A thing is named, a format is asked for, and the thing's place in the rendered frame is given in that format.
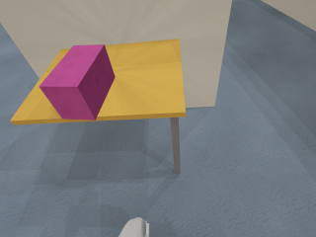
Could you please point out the table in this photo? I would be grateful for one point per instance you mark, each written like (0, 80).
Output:
(148, 85)

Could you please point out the robot left thigh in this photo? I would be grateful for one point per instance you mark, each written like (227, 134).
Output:
(136, 227)

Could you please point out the carton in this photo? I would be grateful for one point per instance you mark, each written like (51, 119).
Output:
(79, 84)

